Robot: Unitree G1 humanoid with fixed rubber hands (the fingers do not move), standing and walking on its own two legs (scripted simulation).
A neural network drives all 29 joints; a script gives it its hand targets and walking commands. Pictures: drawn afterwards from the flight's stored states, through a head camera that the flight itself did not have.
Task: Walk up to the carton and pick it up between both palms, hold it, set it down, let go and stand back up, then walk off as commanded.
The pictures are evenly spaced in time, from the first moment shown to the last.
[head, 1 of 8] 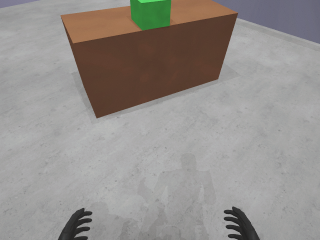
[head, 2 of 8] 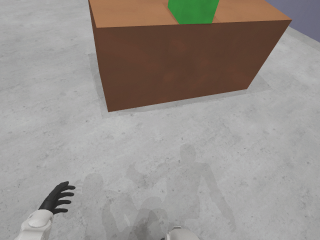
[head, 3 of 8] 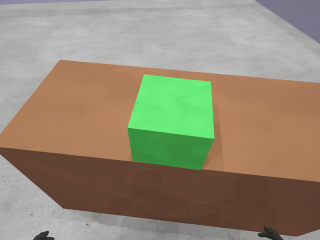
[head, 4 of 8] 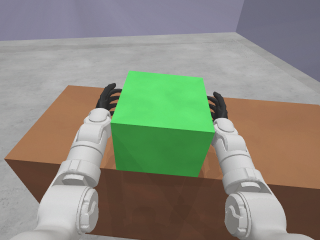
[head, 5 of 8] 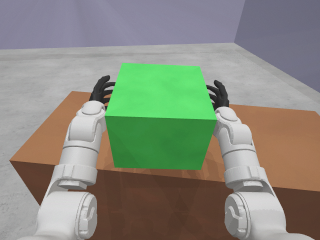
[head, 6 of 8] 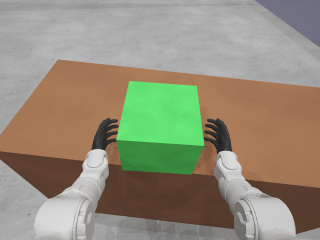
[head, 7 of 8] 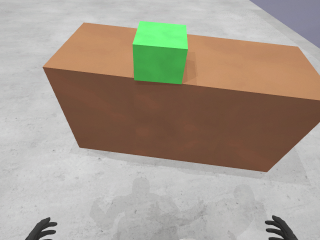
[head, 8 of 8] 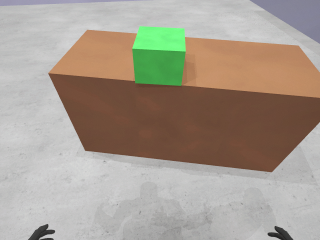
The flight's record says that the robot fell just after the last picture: no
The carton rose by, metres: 0.20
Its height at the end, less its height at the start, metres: +0.00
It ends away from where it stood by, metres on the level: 0.04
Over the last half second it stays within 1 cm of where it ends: yes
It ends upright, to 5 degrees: yes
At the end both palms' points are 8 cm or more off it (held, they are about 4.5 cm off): yes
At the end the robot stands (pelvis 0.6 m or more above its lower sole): yes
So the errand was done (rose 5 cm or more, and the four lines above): yes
